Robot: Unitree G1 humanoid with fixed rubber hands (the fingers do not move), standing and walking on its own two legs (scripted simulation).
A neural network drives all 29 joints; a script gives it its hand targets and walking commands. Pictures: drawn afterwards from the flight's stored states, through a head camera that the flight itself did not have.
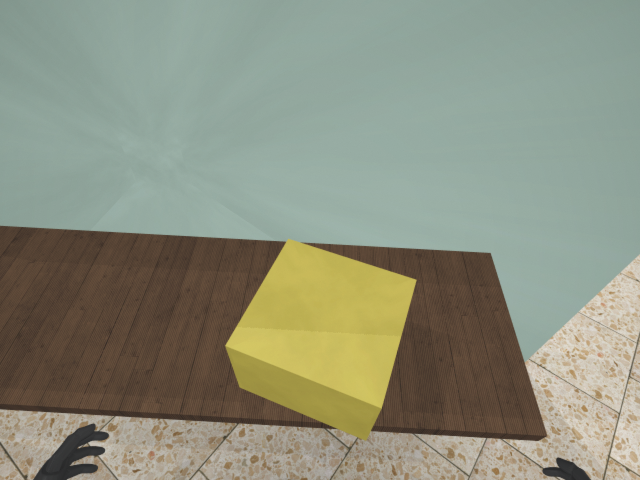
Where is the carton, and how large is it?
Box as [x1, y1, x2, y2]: [225, 239, 415, 440]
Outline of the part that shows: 288,239 225,345 239,386 365,440 382,405 414,287 415,279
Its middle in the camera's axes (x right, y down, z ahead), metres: +0.01 +0.15 +0.60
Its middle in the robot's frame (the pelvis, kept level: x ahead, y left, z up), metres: +0.34 -0.01 -0.08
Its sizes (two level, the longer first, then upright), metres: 0.212 0.201 0.151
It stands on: a table, 0.60 m high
